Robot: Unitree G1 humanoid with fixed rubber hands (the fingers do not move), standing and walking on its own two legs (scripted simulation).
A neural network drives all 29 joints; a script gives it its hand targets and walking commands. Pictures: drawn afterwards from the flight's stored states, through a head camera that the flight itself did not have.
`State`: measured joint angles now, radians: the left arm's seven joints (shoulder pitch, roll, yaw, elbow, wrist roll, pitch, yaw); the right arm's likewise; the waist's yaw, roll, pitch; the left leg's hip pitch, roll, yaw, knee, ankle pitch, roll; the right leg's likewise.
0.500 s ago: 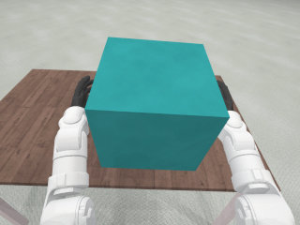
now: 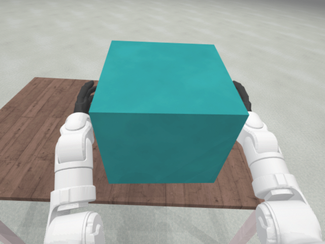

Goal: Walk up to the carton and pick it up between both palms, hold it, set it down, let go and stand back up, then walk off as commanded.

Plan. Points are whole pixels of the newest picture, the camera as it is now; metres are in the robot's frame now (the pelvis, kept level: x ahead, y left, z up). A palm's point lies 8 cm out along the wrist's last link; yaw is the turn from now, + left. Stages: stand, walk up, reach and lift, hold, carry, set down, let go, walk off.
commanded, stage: reach and lift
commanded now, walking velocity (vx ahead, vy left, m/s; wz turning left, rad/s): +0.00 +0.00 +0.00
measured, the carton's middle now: (163, 111) +0.42 -0.01 +0.15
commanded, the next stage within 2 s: hold in 0.62 s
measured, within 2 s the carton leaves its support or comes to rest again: neither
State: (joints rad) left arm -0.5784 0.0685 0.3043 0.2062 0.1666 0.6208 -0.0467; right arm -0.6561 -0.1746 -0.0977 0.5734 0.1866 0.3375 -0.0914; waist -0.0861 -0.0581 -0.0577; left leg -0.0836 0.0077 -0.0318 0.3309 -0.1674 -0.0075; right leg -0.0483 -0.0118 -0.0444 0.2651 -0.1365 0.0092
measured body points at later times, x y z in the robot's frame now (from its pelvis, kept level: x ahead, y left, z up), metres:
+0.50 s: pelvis +0.00 +0.00 +0.00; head -0.06 +0.02 +0.45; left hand +0.38 +0.18 +0.21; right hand +0.38 -0.20 +0.21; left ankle +0.01 +0.12 -0.75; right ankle +0.01 -0.13 -0.75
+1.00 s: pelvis +0.00 -0.01 +0.00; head -0.07 +0.02 +0.44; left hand +0.36 +0.19 +0.22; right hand +0.37 -0.19 +0.23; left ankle +0.01 +0.12 -0.75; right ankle +0.01 -0.13 -0.75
